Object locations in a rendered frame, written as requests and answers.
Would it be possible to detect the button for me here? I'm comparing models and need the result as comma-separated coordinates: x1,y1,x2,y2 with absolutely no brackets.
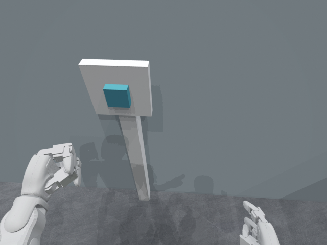
103,84,131,108

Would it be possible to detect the right robot hand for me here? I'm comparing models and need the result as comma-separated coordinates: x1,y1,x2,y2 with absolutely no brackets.
240,201,280,245

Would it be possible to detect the left robot hand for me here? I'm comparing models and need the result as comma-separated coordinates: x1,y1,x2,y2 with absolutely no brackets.
21,143,82,202

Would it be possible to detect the robot left forearm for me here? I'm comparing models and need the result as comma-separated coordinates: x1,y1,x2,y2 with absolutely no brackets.
0,195,49,245

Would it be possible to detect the panel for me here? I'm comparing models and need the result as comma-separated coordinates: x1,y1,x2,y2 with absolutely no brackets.
78,59,152,201

